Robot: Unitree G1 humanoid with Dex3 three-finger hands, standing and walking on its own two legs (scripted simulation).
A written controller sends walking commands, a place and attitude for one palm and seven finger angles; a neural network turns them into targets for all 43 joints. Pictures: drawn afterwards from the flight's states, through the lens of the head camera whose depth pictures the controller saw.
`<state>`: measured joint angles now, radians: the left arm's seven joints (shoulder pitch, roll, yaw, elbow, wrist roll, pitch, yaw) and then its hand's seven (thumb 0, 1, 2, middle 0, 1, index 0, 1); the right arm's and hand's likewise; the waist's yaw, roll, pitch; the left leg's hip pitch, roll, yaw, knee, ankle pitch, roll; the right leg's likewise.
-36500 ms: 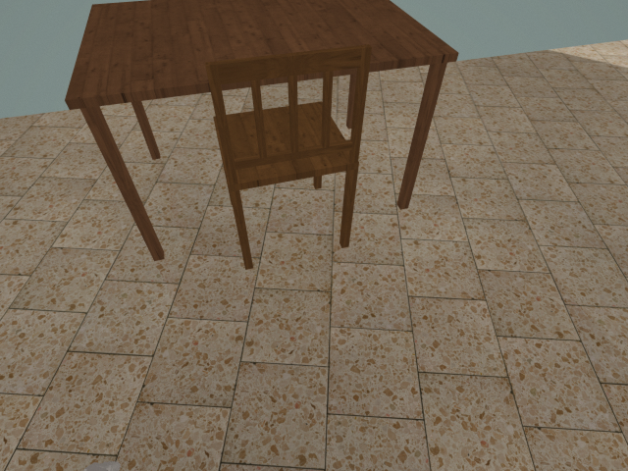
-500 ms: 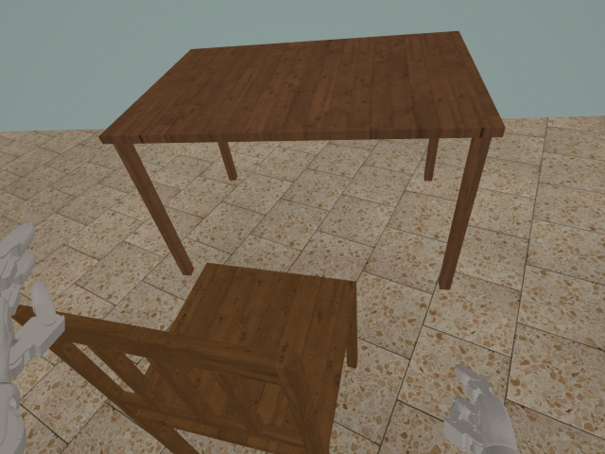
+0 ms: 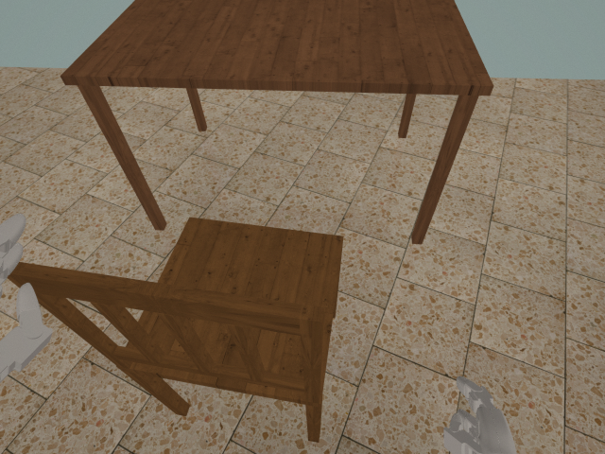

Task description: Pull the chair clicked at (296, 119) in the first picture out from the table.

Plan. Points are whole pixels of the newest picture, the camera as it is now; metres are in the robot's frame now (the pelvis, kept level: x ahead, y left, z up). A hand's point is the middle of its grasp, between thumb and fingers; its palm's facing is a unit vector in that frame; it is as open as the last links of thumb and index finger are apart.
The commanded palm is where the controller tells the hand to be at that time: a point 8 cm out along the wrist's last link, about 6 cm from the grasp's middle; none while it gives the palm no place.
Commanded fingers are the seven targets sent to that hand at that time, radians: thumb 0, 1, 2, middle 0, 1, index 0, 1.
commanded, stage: step back with the hand held close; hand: left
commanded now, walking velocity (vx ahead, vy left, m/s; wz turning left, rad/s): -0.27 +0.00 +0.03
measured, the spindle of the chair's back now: (190, 341) +0.30 +0.21 -0.12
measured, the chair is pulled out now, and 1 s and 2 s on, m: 0.59 0.59 0.59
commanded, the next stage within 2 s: stop stepping back and stand still in 1.22 s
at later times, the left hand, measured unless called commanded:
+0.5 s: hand out of the picture +0.15 +0.28 +0.16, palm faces +0.45 -0.73 -0.51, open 7.4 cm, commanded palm +0.09 +0.31 +0.18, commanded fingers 0.00 0.90 0.90 -0.20 -0.30 -0.20 -0.30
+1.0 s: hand (6, 408) +0.13 +0.24 +0.16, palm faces +0.35 -0.78 -0.52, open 7.4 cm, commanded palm +0.06 +0.29 +0.18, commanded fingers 0.00 0.90 0.90 -0.20 -0.30 -0.20 -0.30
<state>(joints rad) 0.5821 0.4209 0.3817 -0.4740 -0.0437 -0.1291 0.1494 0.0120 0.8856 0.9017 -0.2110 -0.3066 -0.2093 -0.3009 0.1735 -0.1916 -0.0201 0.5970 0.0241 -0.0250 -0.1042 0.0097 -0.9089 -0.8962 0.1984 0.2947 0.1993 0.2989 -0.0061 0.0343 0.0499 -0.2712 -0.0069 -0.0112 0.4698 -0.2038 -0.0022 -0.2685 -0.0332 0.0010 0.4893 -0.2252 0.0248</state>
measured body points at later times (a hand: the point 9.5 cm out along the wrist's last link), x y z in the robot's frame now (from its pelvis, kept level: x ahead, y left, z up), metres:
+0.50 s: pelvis -0.05 +0.01 -0.01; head -0.02 +0.02 +0.43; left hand +0.12 +0.31 +0.19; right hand +0.13 -0.23 -0.09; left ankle +0.03 +0.12 -0.74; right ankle +0.02 -0.13 -0.74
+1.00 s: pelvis -0.08 -0.01 -0.01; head -0.02 +0.00 +0.44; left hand +0.11 +0.28 +0.19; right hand +0.11 -0.22 -0.10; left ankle +0.01 +0.13 -0.74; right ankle -0.11 -0.14 -0.74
